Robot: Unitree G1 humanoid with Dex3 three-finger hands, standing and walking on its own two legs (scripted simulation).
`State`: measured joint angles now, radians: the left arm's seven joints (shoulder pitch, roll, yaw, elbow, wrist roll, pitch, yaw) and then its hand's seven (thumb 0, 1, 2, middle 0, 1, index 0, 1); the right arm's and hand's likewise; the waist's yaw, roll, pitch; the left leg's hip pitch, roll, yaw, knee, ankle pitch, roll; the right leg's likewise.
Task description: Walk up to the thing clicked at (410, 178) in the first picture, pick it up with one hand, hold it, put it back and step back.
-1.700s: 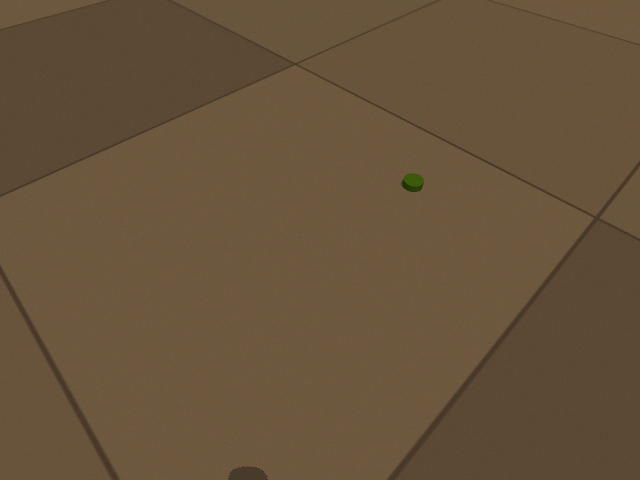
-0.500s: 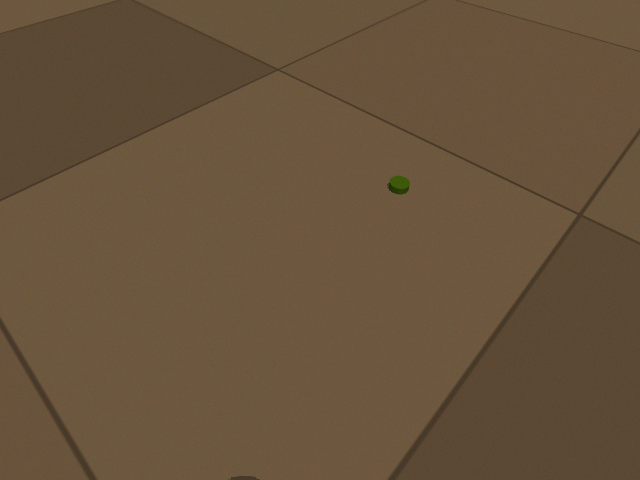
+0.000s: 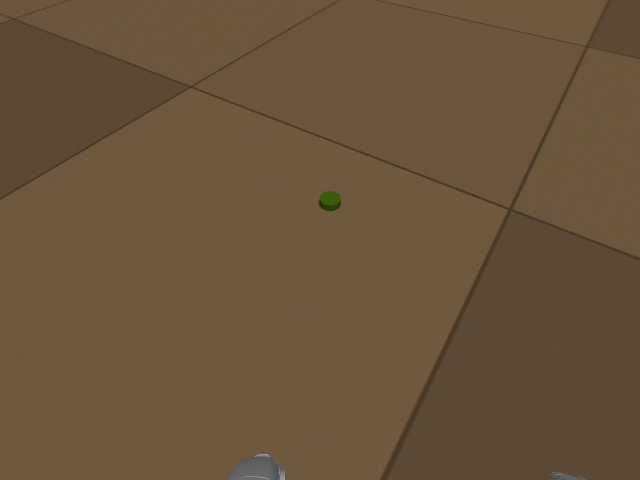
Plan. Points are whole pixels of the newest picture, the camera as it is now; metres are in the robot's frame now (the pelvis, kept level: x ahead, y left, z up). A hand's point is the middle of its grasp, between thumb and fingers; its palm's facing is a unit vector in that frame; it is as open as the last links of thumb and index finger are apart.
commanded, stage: walk up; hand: left
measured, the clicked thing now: (330, 201) +1.33 +0.02 -0.75
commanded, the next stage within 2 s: none
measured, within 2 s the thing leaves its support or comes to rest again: neither
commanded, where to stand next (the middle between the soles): +0.92 -0.14 m, yaw -11 degrees
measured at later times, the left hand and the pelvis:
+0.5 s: hand (205, 298) +0.42 +0.23 -0.12, palm faces -0.26 -0.88 -0.40, open 7.4 cm; pelvis +0.24 -0.02 -0.01, yaw -9 degrees
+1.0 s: hand (220, 258) +0.54 +0.24 -0.16, palm faces -0.24 -0.90 -0.36, open 7.4 cm; pelvis +0.45 -0.03 -0.01, yaw -12 degrees
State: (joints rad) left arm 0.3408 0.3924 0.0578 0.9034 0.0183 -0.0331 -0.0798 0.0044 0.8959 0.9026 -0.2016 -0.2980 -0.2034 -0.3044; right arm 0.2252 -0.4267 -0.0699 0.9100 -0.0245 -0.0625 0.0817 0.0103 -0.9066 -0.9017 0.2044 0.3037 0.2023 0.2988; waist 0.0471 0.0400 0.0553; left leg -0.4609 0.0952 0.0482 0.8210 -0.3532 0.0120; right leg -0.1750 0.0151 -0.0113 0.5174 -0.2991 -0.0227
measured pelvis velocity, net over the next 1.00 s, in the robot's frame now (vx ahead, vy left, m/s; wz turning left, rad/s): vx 0.45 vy -0.03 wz -0.21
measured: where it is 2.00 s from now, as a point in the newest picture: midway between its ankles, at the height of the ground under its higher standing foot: (365, 298)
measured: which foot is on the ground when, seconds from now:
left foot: up 0.00-0.06, down 0.08-0.52, up 0.54-0.88, down 0.90-1.00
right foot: down 0.00-0.08, up 0.10-0.48, down 0.50-0.92, up 0.94-1.00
